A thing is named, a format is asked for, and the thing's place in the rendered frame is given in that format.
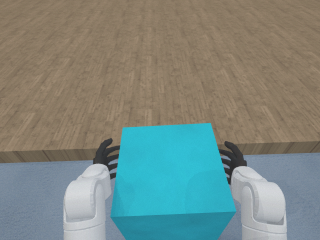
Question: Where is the robot right forearm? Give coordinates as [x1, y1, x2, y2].
[230, 166, 287, 240]

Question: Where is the right robot hand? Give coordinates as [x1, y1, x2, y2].
[218, 141, 247, 185]

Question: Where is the carton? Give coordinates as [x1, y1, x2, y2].
[110, 123, 236, 240]

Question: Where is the robot left forearm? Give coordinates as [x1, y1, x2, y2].
[63, 163, 112, 240]

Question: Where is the left robot hand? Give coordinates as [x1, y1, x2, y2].
[93, 138, 120, 180]

